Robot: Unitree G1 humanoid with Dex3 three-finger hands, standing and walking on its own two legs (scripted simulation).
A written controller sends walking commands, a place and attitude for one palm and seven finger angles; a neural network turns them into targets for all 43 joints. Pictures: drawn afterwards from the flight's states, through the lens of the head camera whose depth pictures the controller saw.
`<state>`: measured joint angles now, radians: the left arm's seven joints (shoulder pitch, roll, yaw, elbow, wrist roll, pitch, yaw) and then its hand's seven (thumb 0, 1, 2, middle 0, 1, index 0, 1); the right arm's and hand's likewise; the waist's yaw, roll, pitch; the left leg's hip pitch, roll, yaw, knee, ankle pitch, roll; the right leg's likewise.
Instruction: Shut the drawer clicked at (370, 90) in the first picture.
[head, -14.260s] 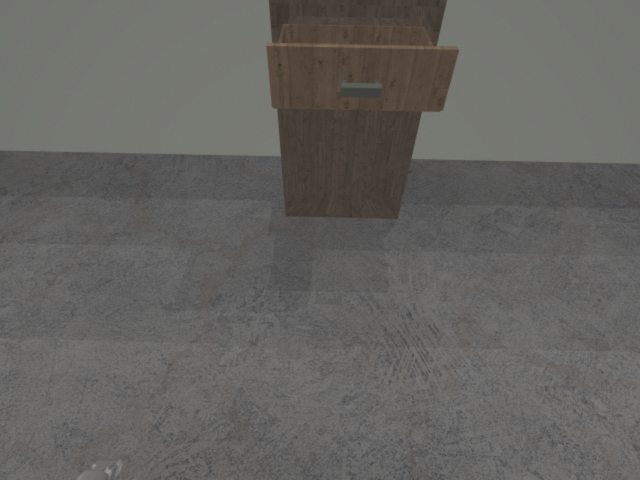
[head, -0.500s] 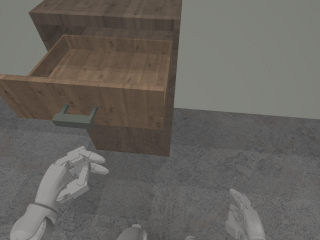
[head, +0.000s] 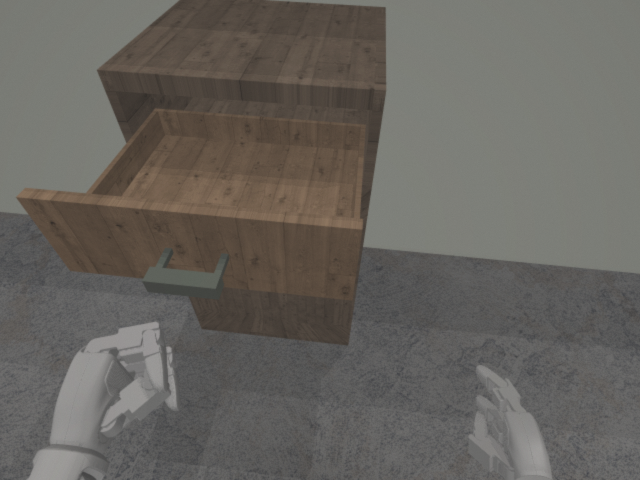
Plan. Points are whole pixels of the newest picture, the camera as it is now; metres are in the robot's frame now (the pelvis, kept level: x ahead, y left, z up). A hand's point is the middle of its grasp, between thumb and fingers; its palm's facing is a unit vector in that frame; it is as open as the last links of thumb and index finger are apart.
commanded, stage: raise the hand and make a fist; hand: left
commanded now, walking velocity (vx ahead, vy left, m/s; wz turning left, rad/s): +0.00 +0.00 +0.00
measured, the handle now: (189, 270) +0.37 +0.22 +0.05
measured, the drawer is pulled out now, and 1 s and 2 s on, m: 0.30 0.30 0.30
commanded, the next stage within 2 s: bring the fist close to the handle in 0.68 s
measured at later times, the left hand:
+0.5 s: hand (158, 380) +0.18 +0.17 +0.13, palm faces -0.01 -1.00 -0.07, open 3.3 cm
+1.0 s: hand (159, 370) +0.20 +0.18 +0.12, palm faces +0.05 -0.99 -0.09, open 3.3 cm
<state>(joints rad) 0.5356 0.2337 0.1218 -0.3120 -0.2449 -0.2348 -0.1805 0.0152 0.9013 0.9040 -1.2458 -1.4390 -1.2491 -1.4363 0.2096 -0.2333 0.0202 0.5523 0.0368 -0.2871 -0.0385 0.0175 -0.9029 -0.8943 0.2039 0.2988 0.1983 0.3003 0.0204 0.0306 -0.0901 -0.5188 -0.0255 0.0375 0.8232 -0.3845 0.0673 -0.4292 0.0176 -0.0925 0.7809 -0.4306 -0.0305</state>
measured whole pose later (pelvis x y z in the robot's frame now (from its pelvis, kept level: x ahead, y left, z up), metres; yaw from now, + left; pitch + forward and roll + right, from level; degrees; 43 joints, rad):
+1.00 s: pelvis +0.00 -0.05 +0.02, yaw +0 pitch +1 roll +0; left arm 0.38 0.29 0.30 -0.07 -0.34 -0.16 -0.35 0.01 0.90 0.90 -1.40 -1.60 -1.40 -1.60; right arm 0.22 -0.28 0.04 0.66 0.05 -0.34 -0.07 0.02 -0.90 -0.89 0.21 0.30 0.20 0.30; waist 0.03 0.05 -0.05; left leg -0.37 0.01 0.01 0.66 -0.31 0.00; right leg -0.28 0.06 -0.11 0.63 -0.36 -0.08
